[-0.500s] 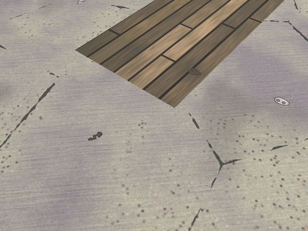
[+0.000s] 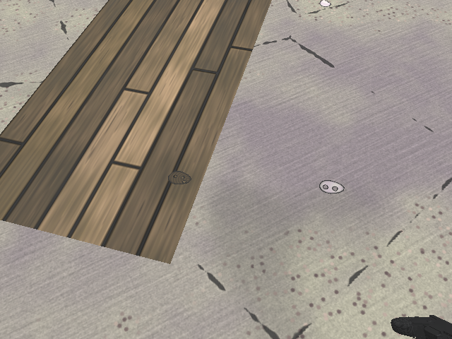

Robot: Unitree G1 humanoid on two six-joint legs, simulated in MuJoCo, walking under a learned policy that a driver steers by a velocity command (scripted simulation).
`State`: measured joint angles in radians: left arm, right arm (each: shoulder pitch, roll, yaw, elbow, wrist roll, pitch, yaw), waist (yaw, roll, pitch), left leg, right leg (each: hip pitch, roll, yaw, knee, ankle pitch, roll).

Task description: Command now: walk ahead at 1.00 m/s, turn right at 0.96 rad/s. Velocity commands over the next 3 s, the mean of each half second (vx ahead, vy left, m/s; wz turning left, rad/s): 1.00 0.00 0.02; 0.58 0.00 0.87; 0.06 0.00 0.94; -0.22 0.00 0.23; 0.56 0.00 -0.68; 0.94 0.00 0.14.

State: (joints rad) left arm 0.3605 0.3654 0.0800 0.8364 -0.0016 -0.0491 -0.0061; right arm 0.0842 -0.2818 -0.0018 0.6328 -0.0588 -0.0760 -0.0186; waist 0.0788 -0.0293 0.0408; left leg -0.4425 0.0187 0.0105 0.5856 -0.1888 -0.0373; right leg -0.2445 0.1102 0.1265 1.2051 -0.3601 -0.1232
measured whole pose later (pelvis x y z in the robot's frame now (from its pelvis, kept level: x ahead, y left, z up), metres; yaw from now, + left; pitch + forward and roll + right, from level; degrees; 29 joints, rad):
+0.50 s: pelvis +0.45 -0.04 +0.02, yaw +2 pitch +1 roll -1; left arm 0.28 0.27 0.02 0.81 0.04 -0.08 -0.01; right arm 0.34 -0.29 -0.05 0.85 -0.01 -0.04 0.03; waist -0.02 0.04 0.01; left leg -0.52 0.08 -0.02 1.25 -0.25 0.08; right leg -0.21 0.00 -0.13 0.49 -0.30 -0.03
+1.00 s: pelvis +0.82 +0.01 +0.01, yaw +30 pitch +2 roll -1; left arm -0.02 0.28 0.02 0.58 0.02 -0.08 0.04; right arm 0.22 -0.31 -0.08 0.66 0.02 -0.01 -0.01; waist -0.05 0.01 0.10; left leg -0.34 -0.22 -0.13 0.46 -0.12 0.15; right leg -0.68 -0.03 0.22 1.00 -0.31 0.10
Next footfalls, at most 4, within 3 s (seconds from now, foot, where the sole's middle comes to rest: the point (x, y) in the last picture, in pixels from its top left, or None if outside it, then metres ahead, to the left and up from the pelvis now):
0.32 right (301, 333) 0.47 -0.14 -0.76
0.74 left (237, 201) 0.90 0.07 -0.76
1.18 right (251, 149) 1.14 0.03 -0.76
1.60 left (226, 210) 0.86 0.11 -0.76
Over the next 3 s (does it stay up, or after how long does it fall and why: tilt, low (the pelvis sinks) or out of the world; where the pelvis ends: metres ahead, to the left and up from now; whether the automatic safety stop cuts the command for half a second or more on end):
stays up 1.26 0.18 0.00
